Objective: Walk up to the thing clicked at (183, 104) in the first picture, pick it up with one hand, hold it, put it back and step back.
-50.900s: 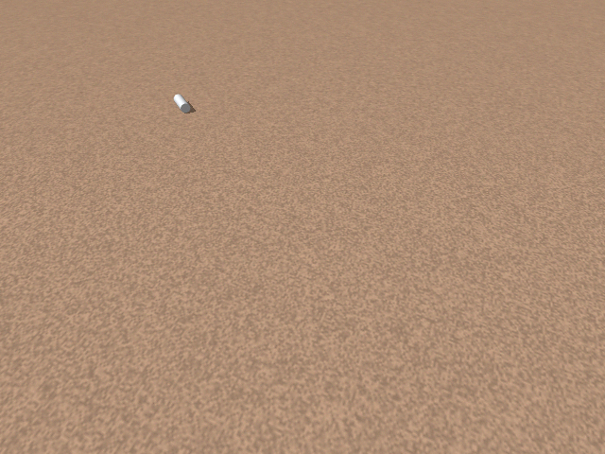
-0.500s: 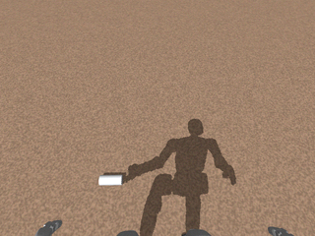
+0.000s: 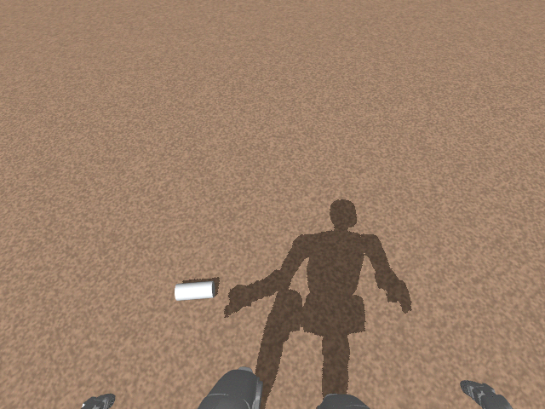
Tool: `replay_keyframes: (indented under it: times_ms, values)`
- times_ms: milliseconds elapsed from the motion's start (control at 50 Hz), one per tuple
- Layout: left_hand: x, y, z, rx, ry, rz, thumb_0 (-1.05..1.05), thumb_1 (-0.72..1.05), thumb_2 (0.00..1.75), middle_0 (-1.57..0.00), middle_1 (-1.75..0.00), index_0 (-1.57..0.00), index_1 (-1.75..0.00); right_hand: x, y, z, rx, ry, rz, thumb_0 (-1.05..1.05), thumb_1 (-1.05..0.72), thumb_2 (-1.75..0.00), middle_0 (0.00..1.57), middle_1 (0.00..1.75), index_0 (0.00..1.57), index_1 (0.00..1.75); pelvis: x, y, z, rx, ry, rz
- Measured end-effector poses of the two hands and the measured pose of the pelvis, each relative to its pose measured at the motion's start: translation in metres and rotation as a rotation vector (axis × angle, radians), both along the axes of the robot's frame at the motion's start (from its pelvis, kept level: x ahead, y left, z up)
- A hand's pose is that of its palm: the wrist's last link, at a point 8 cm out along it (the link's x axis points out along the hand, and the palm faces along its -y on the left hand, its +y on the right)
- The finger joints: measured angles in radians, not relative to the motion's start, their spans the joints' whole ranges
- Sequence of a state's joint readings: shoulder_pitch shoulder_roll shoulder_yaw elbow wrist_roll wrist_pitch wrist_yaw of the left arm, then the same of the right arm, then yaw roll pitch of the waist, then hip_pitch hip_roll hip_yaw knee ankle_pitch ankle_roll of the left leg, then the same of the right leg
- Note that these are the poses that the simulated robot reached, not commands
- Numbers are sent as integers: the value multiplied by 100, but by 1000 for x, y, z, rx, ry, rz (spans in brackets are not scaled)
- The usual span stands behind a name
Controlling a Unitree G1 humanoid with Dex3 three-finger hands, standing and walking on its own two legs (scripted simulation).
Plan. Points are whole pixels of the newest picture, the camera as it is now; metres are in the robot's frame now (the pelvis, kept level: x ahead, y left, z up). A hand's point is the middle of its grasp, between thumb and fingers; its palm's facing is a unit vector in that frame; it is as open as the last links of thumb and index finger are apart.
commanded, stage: step back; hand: left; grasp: from above
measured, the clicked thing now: (195, 290) +0.54 +0.34 -0.73
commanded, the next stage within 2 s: none
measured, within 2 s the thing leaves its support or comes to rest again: neither
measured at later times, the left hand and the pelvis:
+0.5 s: hand out of the picture -0.04 +0.28 -0.15, palm faces +0.03 -0.93 -0.38, open 7.4 cm; pelvis -0.13 +0.01 +0.01, yaw +2 degrees
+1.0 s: hand out of the picture -0.19 +0.25 -0.14, palm faces +0.07 -0.90 -0.43, open 7.4 cm; pelvis -0.30 -0.03 -0.01, yaw +6 degrees
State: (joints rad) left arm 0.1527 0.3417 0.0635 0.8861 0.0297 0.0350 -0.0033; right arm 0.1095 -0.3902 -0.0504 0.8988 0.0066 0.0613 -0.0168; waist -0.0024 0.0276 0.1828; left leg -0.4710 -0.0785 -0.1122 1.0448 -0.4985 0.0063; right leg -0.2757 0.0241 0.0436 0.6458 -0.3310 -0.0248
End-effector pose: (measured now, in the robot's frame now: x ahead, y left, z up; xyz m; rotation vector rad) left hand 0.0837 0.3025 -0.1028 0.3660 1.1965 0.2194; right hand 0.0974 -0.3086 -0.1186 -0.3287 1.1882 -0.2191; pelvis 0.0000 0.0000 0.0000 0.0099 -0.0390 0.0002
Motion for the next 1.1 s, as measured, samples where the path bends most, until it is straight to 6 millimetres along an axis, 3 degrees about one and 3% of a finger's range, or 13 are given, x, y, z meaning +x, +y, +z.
replay_keyframes:
  times_ms: [140, 260, 440, 600, 680, 780, 880, 980, 1100]
  values:
    - [-19, 6, 12, 21, -85, 22, 1, 90, 90, -21, -30, -21, -31, -37, 0, 4, -26, 51, 55, 1, -91, -90, 20, 30, 20, 30, -31, 3, 4, 1, 19, 47]
    - [-41, 26, -5, 2, -147, 29, 0, 90, 90, -21, -30, -21, -30, -66, 12, 7, -64, 50, 100, 1, -91, -90, 20, 30, 20, 30, -69, 13, -8, 7, -1, 86]
    - [-108, 27, -6, -19, -79, 56, 0, 90, 90, -21, -30, -21, -30, -103, 21, 33, -64, -28, 98, 1, -90, -90, 21, 30, 21, 30, -116, 12, 6, -35, -1, 49]
    - [-177, 9, -11, 2, 4, 20, 0, 90, 90, -21, -30, -21, -30, -135, 0, 26, -46, -122, 93, 1, -90, -90, 21, 30, 21, 30, -171, -8, -3, -23, -4, -8]
    - [-216, -9, -8, 20, 14, 17, 0, 90, 90, -21, -30, -21, -30, -164, -22, 9, -25, -123, 64, 1, -90, -90, 21, 30, 21, 30, -200, -23, -10, -41, -15, -5]
    - [-258, -22, 10, 30, 23, 37, 1, 90, 90, -21, -30, -21, -30, -213, -33, 7, -9, -54, 35, 1, -91, -90, 20, 30, 20, 30, -227, -30, 2, 13, -4, 3]
    - [-270, -21, 18, 55, -45, 39, 1, 90, 90, -21, -30, -21, -31, -266, -38, 2, -22, 37, 54, 1, -91, -90, 20, 30, 20, 30, -257, -32, 3, 13, 7, 46]
    - [-282, -12, 10, 52, -136, 37, 1, 90, 90, -21, -30, -21, -31, -306, -31, -1, -42, 93, 94, 1, -91, -90, 20, 30, 20, 30, -296, -28, -5, 2, 8, 100]
    - [-320, -4, -5, 16, -125, 52, 0, 90, 90, -21, -30, -21, -30, -346, -16, 9, -41, 62, 108, 1, -91, -90, 20, 30, 21, 30, -341, -22, -6, -2, -15, 103]
